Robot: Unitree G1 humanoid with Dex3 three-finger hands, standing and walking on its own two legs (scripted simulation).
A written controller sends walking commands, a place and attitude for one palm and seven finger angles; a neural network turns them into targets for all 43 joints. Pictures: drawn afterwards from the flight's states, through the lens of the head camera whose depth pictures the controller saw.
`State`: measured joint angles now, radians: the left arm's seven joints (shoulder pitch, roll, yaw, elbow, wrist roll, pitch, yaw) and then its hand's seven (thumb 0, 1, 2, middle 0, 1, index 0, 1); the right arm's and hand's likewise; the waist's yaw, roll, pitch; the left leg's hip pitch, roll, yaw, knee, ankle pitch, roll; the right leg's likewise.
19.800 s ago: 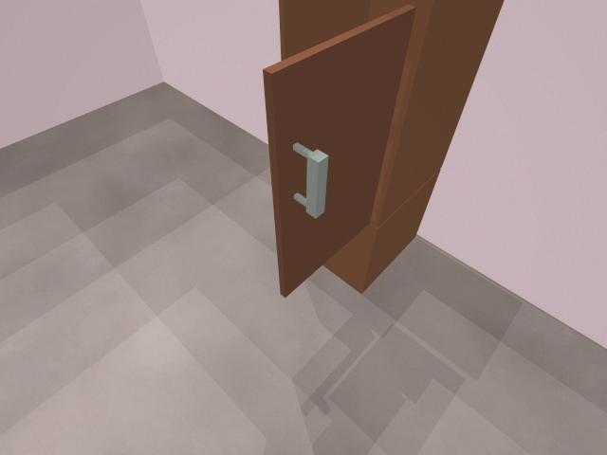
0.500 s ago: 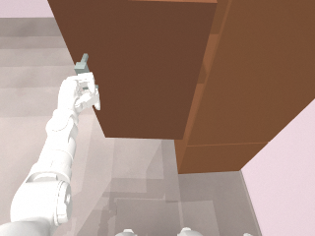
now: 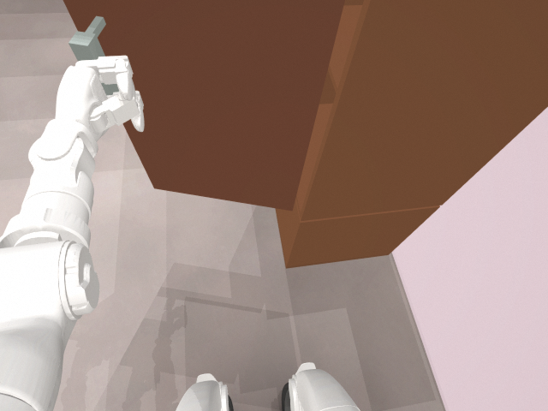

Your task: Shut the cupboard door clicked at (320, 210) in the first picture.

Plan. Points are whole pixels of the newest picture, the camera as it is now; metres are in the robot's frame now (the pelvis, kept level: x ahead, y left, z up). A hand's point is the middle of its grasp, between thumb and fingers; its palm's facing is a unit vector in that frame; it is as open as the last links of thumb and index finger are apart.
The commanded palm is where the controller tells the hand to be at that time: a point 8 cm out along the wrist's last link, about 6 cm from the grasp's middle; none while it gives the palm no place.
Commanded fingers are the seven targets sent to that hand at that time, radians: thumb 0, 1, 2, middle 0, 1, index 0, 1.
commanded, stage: push the door shut along its arc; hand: left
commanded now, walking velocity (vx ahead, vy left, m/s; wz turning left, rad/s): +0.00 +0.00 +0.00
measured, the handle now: (108, 70) +0.60 +0.19 +0.10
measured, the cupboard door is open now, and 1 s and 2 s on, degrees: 73 60 54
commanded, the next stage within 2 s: pull the fist back off the door in 0.94 s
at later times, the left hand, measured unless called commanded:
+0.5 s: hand (175, 70) +0.58 +0.09 +0.12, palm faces -0.32 -0.95 +0.00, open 3.1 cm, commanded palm +0.58 +0.13 +0.11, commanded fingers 0.00 0.90 0.90 -1.30 -1.50 -1.30 -1.50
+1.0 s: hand (187, 57) +0.60 +0.07 +0.12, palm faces -0.38 -0.93 -0.01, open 3.3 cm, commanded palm +0.63 +0.09 +0.11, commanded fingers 0.00 0.90 0.90 -1.30 -1.50 -1.30 -1.50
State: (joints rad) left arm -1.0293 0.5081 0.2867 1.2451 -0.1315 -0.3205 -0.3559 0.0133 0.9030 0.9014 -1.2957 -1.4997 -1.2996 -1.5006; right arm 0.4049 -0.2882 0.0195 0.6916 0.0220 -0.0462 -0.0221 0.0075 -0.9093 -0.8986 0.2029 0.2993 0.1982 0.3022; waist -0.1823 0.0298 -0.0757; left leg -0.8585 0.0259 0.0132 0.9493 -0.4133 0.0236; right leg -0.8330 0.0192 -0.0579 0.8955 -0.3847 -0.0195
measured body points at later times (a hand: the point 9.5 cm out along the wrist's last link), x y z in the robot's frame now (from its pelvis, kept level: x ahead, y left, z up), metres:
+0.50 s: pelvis +0.01 +0.01 -0.01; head +0.16 +0.01 +0.41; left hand +0.59 +0.14 +0.12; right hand -0.03 -0.26 -0.12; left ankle +0.02 +0.10 -0.68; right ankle +0.02 -0.11 -0.68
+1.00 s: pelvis +0.01 +0.00 -0.03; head +0.18 +0.02 +0.39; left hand +0.61 +0.13 +0.12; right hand -0.06 -0.27 -0.12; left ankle +0.02 +0.10 -0.68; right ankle +0.02 -0.11 -0.68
